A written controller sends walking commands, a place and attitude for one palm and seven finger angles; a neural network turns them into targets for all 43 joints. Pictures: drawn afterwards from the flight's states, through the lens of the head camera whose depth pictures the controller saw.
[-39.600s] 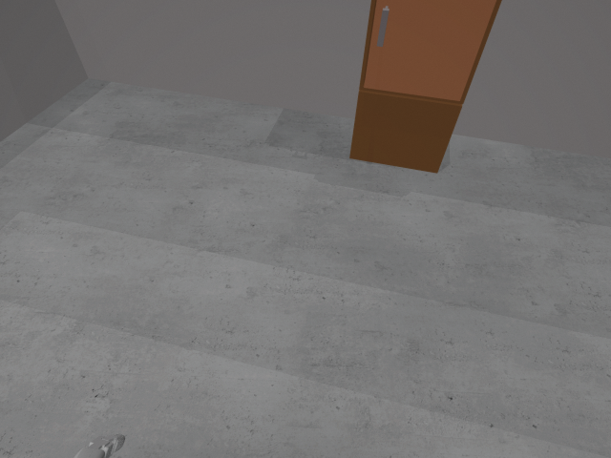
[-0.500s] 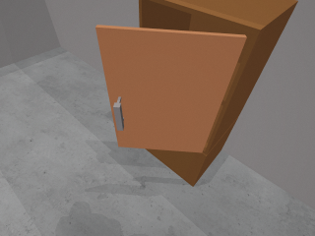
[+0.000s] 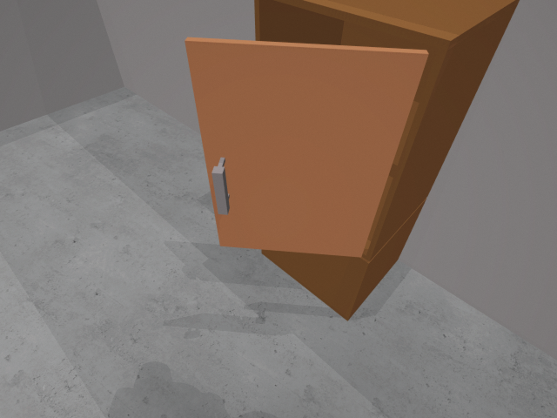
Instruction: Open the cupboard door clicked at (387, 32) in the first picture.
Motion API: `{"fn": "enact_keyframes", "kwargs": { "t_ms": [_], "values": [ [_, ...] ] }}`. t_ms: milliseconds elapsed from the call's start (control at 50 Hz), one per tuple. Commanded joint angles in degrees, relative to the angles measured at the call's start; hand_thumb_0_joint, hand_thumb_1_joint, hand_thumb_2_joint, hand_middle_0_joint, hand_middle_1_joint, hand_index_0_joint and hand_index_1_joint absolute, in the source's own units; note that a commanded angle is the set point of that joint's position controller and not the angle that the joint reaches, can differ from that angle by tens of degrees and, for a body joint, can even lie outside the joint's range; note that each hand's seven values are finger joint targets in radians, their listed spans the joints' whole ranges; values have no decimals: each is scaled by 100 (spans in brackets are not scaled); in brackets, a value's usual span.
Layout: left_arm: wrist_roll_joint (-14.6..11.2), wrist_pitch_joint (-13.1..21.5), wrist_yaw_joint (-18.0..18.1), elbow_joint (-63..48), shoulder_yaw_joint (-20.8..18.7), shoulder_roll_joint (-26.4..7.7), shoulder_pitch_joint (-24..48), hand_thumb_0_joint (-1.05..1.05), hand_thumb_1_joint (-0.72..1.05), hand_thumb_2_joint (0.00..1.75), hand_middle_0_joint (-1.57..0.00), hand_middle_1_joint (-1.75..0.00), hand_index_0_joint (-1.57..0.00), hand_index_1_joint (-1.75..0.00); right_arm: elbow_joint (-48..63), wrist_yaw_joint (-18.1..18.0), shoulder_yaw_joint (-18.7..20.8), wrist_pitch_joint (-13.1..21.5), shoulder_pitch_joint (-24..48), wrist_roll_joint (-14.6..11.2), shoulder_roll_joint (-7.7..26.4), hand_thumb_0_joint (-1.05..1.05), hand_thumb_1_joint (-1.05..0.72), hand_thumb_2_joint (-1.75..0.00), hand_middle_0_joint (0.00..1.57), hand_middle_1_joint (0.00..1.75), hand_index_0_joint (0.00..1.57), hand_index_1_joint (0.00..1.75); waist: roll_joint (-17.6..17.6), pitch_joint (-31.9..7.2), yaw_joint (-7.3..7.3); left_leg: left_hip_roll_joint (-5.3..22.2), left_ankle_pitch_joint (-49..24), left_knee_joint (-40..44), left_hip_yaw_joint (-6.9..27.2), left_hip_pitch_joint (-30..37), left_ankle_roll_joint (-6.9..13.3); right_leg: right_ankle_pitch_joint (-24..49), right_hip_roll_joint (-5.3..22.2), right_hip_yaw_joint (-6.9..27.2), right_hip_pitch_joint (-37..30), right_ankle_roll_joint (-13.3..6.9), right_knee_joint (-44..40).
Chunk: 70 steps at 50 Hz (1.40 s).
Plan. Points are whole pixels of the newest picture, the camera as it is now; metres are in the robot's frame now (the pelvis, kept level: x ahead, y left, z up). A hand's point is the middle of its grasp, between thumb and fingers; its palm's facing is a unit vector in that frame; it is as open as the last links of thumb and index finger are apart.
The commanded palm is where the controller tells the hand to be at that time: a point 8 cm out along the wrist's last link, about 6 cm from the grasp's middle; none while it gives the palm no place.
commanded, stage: come to a stop and stand still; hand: left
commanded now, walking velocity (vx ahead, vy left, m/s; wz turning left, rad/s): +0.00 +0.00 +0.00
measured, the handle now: (223, 185) +0.63 +0.17 -0.07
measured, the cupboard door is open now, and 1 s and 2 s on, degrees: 38 38 38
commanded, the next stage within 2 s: look again from close up in 1.42 s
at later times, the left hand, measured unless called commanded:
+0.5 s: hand out of the picture -0.07 +0.17 -0.18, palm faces +0.06 -0.98 -0.17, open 7.4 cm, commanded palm none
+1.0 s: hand out of the picture -0.12 +0.20 -0.18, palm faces +0.13 -0.97 -0.18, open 7.4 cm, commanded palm none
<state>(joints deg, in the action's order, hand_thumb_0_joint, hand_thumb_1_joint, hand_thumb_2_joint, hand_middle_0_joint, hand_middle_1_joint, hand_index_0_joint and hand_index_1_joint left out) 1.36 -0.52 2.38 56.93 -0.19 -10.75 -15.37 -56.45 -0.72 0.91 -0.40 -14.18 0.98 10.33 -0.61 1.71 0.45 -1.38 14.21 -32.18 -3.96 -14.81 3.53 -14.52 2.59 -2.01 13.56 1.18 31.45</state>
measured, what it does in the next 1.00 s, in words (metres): walks backwards: left foot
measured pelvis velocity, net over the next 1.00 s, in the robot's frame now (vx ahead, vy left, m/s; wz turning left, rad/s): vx -0.14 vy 0.01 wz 0.04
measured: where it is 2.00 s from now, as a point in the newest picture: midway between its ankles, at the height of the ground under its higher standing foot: outside the picture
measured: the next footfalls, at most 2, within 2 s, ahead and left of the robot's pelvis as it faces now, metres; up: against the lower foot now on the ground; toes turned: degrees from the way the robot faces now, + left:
left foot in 0.88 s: -0.09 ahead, +0.10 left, +0.00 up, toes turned +5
right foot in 1.20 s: -0.14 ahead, -0.11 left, +0.00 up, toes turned -1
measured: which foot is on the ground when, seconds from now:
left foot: down 0.00-0.68, up 0.70-0.86, down 0.88-1.00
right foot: down 0.00-0.88, up 0.90-1.00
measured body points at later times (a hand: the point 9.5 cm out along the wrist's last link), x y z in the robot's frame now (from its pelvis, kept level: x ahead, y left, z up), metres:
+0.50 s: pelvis -0.06 -0.01 +0.00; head -0.07 +0.01 +0.45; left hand -0.08 +0.22 -0.16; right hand -0.04 -0.26 -0.14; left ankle +0.04 +0.08 -0.73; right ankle +0.03 -0.14 -0.72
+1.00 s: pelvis -0.14 +0.01 +0.00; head -0.17 +0.03 +0.44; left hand -0.13 +0.25 -0.17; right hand -0.11 -0.22 -0.15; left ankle -0.14 +0.09 -0.73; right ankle -0.05 -0.11 -0.69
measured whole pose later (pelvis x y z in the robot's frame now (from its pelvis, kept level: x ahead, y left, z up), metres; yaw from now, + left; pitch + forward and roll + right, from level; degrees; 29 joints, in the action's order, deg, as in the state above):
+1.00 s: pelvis -0.14 +0.01 +0.00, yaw +2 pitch -4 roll +1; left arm 1.6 -3.3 1.8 56.4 -3.2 -11.2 -18.0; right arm -58.5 -1.2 1.3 -0.9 -19.1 1.4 7.4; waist 4.9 -0.8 -1.1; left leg -3.3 17.5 -32.4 -4.7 -11.4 4.0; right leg -17.6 0.2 3.6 28.7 0.8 53.3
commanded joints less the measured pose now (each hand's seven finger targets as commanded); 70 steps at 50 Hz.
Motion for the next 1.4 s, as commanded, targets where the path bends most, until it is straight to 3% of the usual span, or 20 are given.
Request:
{"fn": "enact_keyframes", "kwargs": {
  "t_ms": [0, 320, 600, 640, 660, 680, 720, 760, 820, 840, 860, 880, 940, 1060, 1120, 1160, 1200, 1240, 1300, 1380],
  "values": [
    [45, 26, -35, -300, -91, -579, -433, 0, 90, 90, -20, -30, -20, -30, 485, 7, 167, 74, 47, 31, 794, 0, -90, -90, 20, 30, 20, 30, -6, 597, -98, 708, 1895, 1589, 1168, -1047, -45, -965, 117, 342, 200, -299, -560],
    [5, 113, -109, -258, -169, -753, -573, 0, 90, 90, -20, -30, -20, -30, 161, 3, 173, 102, -314, 24, 829, 0, -90, -90, 20, 30, 20, 30, 44, 205, -14, 508, 1638, 1224, 1070, -654, -100, -1712, 237, 779, 690, -366, -1033],
    [71, -126, -154, 242, -279, -285, -1977, 0, 90, 90, -20, -30, -20, -30, 266, -31, 293, -32, 542, 24, 1026, 0, -90, -90, 20, 30, 20, 30, -393, 86, -640, 842, 2743, 1869, 1254, -2465, 92, -768, -290, 8, -1094, -290, 770],
    [111, -90, -115, 147, -293, -493, -2002, 0, 90, 90, -20, -30, -20, -30, 388, 0, 289, -141, 599, -5, 772, 0, -90, -90, 20, 30, 20, 30, 843, 439, -629, 70, 2584, 358, 703, -2280, -224, -2545, 333, 1343, -25, -568, -930],
    [112, -68, -58, -59, -324, -761, -1418, 0, 90, 90, -20, -30, -20, -30, 387, 5, 322, -265, 236, -29, 530, 0, -90, -90, 20, 30, 20, 30, 1875, 519, -255, -314, 1368, -1766, 227, -1187, -419, -4259, 1429, 2791, 1714, -956, -2589],
    [93, -67, 3, -400, -385, -1025, -391, 0, 90, 90, -20, -30, -20, -30, 249, 11, 439, -354, -163, -11, 678, 0, -90, -90, 20, 30, 20, 30, 1895, 523, 164, -277, 1020, -3362, 523, -335, -349, -4275, 1843, 3221, 3050, -1149, -3127],
    [82, 20, 50, -822, -498, -1246, 1050, 0, 90, 90, -20, -30, -20, -30, -122, 36, 538, -296, -1131, 40, 922, 0, -90, -90, 20, 30, 20, 30, 1437, 133, 826, -131, 517, -4235, 564, 516, -270, -2473, 1239, 1903, 3472, -902, -2504],
    [134, 50, 52, -702, -456, -1001, 532, 0, 90, 90, -20, -30, -20, -30, -109, 73, 373, -90, -1308, -13, 449, 0, -90, -90, 20, 30, 20, 30, 1174, 106, 565, -69, 1126, -2261, 169, 389, -206, -1694, 813, 1180, 2348, -697, -1939],
    [87, -131, 48, -321, -393, -740, -568, 0, 90, 90, -20, -30, -20, -30, -87, 40, 185, 28, -1110, -36, 82, 0, -90, -90, 20, 30, 20, 30, 384, 478, 61, -179, 1098, 1180, -44, 593, -217, -2105, 355, 1059, 1699, -453, -649],
    [19, -153, 51, -278, -348, -456, -737, 0, 90, 90, -20, -30, -20, -30, -62, -15, 189, 72, -1158, 5, 290, 0, -90, -90, 20, 30, 20, 30, -333, 497, 67, 333, 1114, 1830, 524, 415, -128, -1601, -69, 797, 1609, -307, 495],
    [-55, -168, 8, -333, -328, -175, -814, 0, 90, 90, -20, -30, -20, -30, 116, -79, 252, 90, -769, 44, 604, 0, -90, -90, 20, 30, 20, 30, -1527, 702, -68, 1451, 1756, 2246, 1982, -295, 208, -1234, -485, 378, 1903, -33, 1785],
    [-48, -159, 2, -515, -351, -285, -651, 0, 90, 90, -20, -30, -20, -30, 417, -142, 268, 91, -303, 56, 748, 0, -90, -90, 20, 30, 20, 30, -934, 849, -209, 1838, 1074, 2375, 2109, -1168, 521, -881, -227, 603, 1554, -53, 2288],
    [36, -213, -68, -318, -344, -290, -582, 0, 90, 90, -20, -30, -20, -30, 387, -128, 150, 155, 267, 56, 560, 0, -90, -90, 20, 30, 20, 30, -483, 878, -426, 1574, 1847, 2411, 1989, -1819, 582, -218, -114, 788, 1070, -64, 2888],
    [43, -13, -207, -388, -215, -94, -157, 0, 90, 90, -20, -30, -20, -30, -26, -147, 195, 199, -786, 105, 610, 0, -90, -90, 20, 30, 20, 30, -429, 479, 78, 1609, 1828, 2243, 2003, -26, 706, -1073, -110, 92, 1142, -222, 1163],
    [-2, 69, -196, -249, -172, 22, -418, 0, 90, 90, -20, -30, -20, -30, -173, -143, 179, 172, -1034, 86, 583, 0, -90, -90, 20, 30, 20, 30, -166, 257, 26, 1437, 1620, 1916, 1783, -65, 520, -907, -254, -1, 97, -292, -449],
    [-24, 124, -143, -56, -197, -89, -856, 0, 90, 90, -20, -30, -20, -30, -195, -115, 135, 186, -966, 19, 368, 0, -90, -90, 20, 30, 20, 30, 248, 105, -136, 972, 1180, 1289, 1174, -755, 141, -455, 104, 553, -1071, -486, -1202],
    [-23, 173, -82, 102, -240, -516, -1161, 0, 90, 90, -20, -30, -20, -30, -60, -83, 12, 276, -674, -22, 35, 0, -90, -90, 20, 30, 20, 30, 1210, 184, -259, 240, 766, -44, 62, -1509, -198, -28, 1225, 1754, -1391, -998, -1645],
    [-48, 252, -65, 51, -216, -414, -772, 0, 90, 90, -20, -30, -20, -30, -148, -54, 19, 232, -560, 32, 74, 0, -90, -90, 20, 30, 20, 30, 1151, 255, -117, 372, 757, -332, 154, -1034, -255, 44, 1187, 1661, -633, -1185, -1688],
    [-73, 232, -77, 48, -140, -270, -480, 0, 90, 90, -20, -30, -20, -30, -430, -66, -38, 226, -965, -12, -70, 0, -90, -90, 20, 30, 20, 30, 435, 327, 115, 387, -333, 463, 256, 108, -248, 114, 637, 949, 190, -811, -1251],
    [-68, 176, -75, 223, -74, -51, -730, 0, 90, 90, -20, -30, -20, -30, -556, -141, -20, 255, -885, -34, 200, 0, -90, -90, 20, 30, 20, 30, -424, 510, -59, 898, -608, 1043, 825, 62, -58, 85, 121, 509, 117, -449, -931]
  ]
}}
